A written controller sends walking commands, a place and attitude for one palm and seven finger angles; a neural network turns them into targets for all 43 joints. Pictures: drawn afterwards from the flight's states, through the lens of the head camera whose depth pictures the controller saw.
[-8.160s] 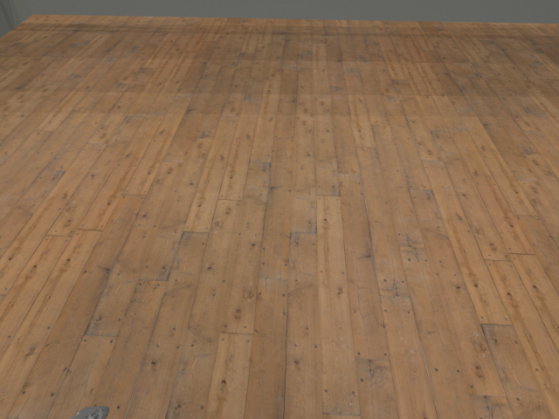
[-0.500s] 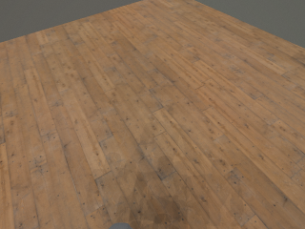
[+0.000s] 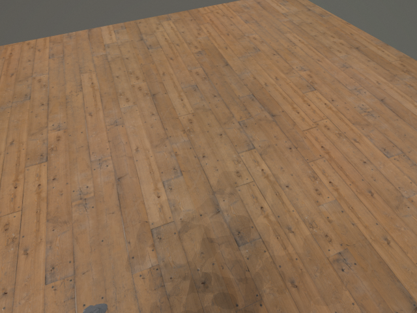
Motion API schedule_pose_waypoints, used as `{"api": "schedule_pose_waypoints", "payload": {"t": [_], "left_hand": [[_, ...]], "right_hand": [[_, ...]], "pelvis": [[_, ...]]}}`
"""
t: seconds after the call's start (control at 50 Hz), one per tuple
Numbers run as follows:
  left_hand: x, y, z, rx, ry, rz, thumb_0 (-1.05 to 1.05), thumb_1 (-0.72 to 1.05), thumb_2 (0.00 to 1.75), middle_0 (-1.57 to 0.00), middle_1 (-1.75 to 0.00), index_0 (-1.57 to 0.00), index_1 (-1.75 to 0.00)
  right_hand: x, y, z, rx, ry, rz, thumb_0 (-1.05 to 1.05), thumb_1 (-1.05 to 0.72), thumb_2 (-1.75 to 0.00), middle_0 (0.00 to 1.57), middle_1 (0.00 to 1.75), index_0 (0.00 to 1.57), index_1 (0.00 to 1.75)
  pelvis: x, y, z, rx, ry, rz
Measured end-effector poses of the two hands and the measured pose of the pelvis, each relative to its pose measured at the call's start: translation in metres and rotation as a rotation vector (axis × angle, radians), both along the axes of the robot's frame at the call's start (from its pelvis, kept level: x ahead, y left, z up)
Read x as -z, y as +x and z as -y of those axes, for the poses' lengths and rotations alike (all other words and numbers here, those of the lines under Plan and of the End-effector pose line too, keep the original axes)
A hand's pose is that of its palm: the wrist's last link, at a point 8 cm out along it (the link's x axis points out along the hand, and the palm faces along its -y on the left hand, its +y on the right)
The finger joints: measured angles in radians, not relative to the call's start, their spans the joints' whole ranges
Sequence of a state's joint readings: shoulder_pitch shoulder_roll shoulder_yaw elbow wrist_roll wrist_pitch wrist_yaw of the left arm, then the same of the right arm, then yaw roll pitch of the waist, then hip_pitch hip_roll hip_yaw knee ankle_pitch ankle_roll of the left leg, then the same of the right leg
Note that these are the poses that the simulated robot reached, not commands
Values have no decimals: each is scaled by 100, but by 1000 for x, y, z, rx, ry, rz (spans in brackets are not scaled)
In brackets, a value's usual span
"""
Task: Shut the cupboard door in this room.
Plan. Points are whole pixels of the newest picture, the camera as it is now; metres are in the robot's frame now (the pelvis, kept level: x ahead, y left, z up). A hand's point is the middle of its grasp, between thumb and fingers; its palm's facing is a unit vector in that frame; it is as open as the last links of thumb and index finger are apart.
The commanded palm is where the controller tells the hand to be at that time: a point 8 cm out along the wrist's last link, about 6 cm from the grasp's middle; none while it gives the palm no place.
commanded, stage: turn or walk to find it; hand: left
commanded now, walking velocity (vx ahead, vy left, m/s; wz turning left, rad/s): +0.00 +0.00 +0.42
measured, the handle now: out of the picture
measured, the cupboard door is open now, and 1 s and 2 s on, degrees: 79 79 79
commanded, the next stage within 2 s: none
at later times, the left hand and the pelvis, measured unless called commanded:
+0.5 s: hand out of the picture -0.04 +0.21 -0.19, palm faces +0.28 -0.93 -0.24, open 7.4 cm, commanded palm none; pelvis -0.02 +0.00 -0.01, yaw +15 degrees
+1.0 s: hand out of the picture -0.02 +0.18 -0.14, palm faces +0.44 -0.85 -0.28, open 7.4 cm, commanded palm none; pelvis -0.03 -0.04 +0.00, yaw +27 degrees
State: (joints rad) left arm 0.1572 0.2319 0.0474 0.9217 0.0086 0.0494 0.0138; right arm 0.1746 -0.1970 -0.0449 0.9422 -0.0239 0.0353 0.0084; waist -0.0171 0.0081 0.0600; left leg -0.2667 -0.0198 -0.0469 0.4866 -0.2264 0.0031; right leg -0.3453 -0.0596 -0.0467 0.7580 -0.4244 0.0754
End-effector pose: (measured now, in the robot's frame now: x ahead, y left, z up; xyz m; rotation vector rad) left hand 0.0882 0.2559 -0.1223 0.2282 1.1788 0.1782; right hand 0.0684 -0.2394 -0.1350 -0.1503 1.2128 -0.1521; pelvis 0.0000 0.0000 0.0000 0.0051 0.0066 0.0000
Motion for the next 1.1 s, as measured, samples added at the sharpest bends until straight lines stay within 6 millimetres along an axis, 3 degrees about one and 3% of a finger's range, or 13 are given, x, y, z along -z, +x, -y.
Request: {"api": "schedule_pose_waypoints", "payload": {"t": [0.1, 0.2, 0.3, 0.4, 0.5, 0.56, 0.64, 0.74, 0.9, 0.96, 1.1], "left_hand": [[-5, -4, 25, -13, 21, 67, 1, 90, 90, -20, -30, -20, -30], [-10, -32, 39, -74, 11, 40, 1, 90, 90, -20, -30, -20, -30], [-5, -62, 42, -138, -11, -10, 1, 90, 90, -20, -30, -20, -30], [7, -101, 30, -218, -33, -66, 1, 90, 90, -20, -30, -20, -30], [31, -145, 3, -312, -54, -129, 1, 90, 90, -20, -30, -20, -30], [33, -162, -10, -344, -49, -176, 1, 90, 90, -20, -30, -20, -30], [22, -163, -20, -372, -43, -150, 1, 91, 90, -19, -30, -20, -30], [9, -149, -20, -385, -26, -72, 1, 91, 90, -19, -30, -20, -30], [-3, -121, 7, -391, 24, 59, 1, 91, 90, -19, -30, -20, -30], [-8, -127, 24, -410, 36, 79, 1, 90, 90, -20, -30, -20, -30], [-10, -166, 56, -500, 9, 18, 1, 90, 90, -20, -30, -20, -30]], "right_hand": [[20, -12, 24, -9, 22, -46, 0, -90, -90, 20, 30, 21, 30], [16, -15, 39, -45, 14, -94, 1, -91, -90, 20, 30, 20, 30], [9, -11, 41, -96, -7, -128, 1, -91, -90, 20, 30, 20, 30], [4, 12, 24, -179, -34, -121, 1, -91, -90, 20, 30, 20, 30], [2, 46, -9, -272, -66, -29, 1, -91, -90, 20, 30, 20, 30], [-7, 59, -28, -308, -67, 25, 0, -91, -90, 20, 30, 20, 30], [-16, 65, -44, -345, -59, 47, 0, -91, -90, 20, 30, 20, 30], [-15, 65, -49, -375, -32, 44, 0, -90, -90, 20, 30, 21, 30], [10, 60, -19, -391, 13, -3, 0, -90, -90, 20, 30, 21, 30], [18, 59, -5, -405, 13, -35, 0, -90, -90, 20, 30, 21, 30], [11, 60, 13, -463, -12, -94, 1, -91, -90, 20, 30, 20, 30]], "pelvis": [[8, -6, 20, -53, 10, 7], [1, -8, 27, -106, 23, 17], [-2, -9, 28, -159, 31, 15], [0, -12, 18, -208, 26, 10], [13, -19, -2, -259, 4, 8], [10, -22, -8, -268, 0, 10], [1, -24, -11, -298, -14, 11], [-3, -27, -7, -338, -16, 11], [7, -25, 24, -409, 16, 9], [7, -27, 34, -449, 18, 19], [-2, -29, 44, -522, 34, 20]]}}
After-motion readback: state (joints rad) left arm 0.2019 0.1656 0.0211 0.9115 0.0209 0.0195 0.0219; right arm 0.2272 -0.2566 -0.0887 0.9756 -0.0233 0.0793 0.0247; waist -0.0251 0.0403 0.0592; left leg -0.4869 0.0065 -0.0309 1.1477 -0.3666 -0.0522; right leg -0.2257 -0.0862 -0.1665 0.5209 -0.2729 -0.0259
